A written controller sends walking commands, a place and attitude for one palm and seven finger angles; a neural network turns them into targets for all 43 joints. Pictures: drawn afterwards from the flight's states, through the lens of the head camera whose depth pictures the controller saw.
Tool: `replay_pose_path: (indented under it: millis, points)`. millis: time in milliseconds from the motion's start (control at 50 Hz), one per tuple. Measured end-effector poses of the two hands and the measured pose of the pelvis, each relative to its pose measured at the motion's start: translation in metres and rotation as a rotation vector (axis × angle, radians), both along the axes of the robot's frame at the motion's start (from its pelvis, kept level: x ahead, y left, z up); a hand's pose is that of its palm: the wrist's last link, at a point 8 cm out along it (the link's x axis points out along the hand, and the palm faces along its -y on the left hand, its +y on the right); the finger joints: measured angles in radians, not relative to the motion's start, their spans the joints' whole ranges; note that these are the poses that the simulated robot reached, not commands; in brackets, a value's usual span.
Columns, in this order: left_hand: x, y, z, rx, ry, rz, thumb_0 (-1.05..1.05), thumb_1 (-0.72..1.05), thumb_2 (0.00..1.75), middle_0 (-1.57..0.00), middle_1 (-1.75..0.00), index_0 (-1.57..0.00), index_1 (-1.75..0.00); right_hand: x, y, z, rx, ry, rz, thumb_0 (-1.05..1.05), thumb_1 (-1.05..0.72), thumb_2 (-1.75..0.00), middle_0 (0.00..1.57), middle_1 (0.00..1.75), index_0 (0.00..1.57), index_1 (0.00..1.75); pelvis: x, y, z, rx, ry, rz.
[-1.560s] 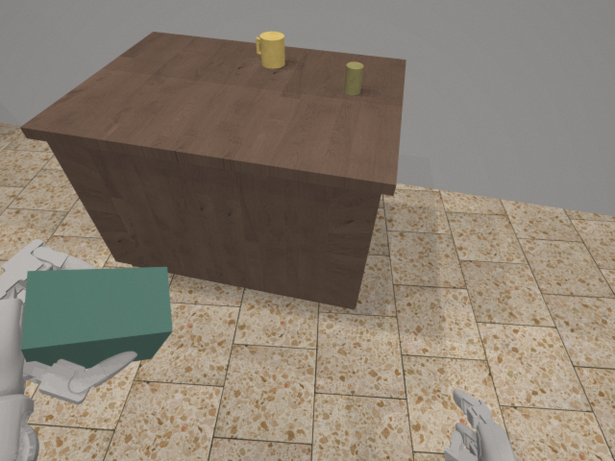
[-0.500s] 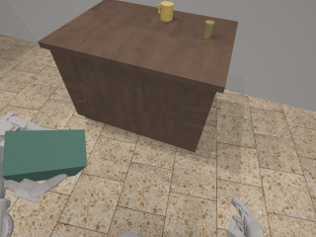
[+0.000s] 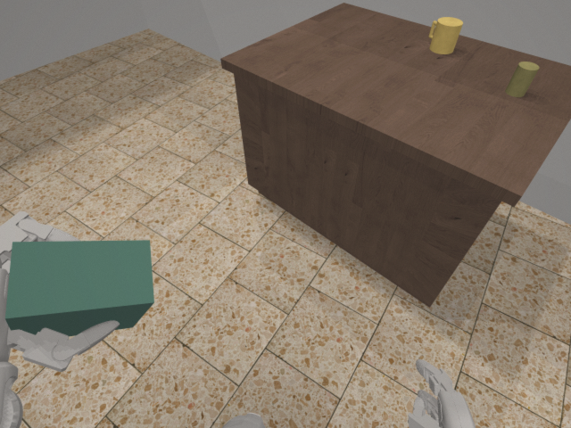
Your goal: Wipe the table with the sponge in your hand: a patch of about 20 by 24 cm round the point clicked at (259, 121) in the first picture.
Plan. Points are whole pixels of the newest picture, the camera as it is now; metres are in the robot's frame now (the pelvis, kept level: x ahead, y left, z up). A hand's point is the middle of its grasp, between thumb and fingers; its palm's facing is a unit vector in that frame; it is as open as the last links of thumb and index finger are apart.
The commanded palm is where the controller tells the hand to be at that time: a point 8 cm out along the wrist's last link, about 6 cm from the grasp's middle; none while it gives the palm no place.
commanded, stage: walk around to get in front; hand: left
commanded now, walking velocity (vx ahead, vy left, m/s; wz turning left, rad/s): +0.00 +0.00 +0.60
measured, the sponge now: (102, 290) +0.22 +0.22 +0.15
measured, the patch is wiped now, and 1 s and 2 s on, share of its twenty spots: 0.00 0.00 0.00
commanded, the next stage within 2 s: none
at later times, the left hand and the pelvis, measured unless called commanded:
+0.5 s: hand out of the picture +0.06 +0.26 +0.19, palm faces +0.63 -0.63 -0.44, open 10.5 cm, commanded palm +0.00 +0.29 +0.19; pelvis -0.05 -0.03 +0.01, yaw +21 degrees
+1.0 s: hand out of the picture -0.07 +0.23 +0.18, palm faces +0.83 -0.41 -0.37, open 10.5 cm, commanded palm -0.14 +0.23 +0.19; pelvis -0.10 -0.09 +0.00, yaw +37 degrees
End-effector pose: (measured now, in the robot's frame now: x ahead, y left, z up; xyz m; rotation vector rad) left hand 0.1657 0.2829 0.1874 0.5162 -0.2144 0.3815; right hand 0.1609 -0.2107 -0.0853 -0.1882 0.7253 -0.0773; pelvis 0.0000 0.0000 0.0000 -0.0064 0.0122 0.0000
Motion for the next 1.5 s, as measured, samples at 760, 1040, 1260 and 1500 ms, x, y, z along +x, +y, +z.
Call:
replay_pose_path:
  millis: [760, 1040, 1260, 1500]
  points:
    - [-0.216, -0.046, 0.002, -0.037, -0.008, 0.504, -0.01, -0.52, 0.98, -0.69, -1.35, -0.69, -1.34, 0.01, 0.003, -0.002, -0.03, 0.051, 0.477, 0.01, -0.9, -0.9, 0.21, 0.3, 0.2, 0.3, -0.068, -0.082, 0.008, 0.067, -0.044, 0.522]
    - [-0.309, -0.044, 0.001, 0.029, -0.109, 0.613, -0.01, -0.52, 0.99, -0.69, -1.35, -0.69, -1.34, 0.009, 0.021, 0.026, -0.112, -0.066, 0.597, 0.01, -0.91, -0.9, 0.2, 0.3, 0.2, 0.3, -0.105, -0.092, -0.001, 0.025, -0.019, 0.686]
    - [-0.362, -0.091, 0.015, 0.054, -0.02, 0.782, -0.01, -0.52, 0.99, -0.69, -1.35, -0.69, -1.34, -0.025, 0.061, 0.001, 0.047, 0.059, 0.816, 0.01, -0.9, -0.9, 0.21, 0.3, 0.2, 0.3, -0.104, -0.122, 0.007, -0.02, -0.022, 0.815]
    - [-0.385, -0.115, -0.007, -0.057, 0.037, 0.948, -0.01, -0.52, 0.99, -0.69, -1.35, -0.7, -1.34, 0.029, 0.065, 0.004, -0.116, 0.064, 0.932, 0.01, -0.9, -0.9, 0.21, 0.3, 0.2, 0.3, -0.091, -0.129, 0.013, 0.054, 0.01, 0.984]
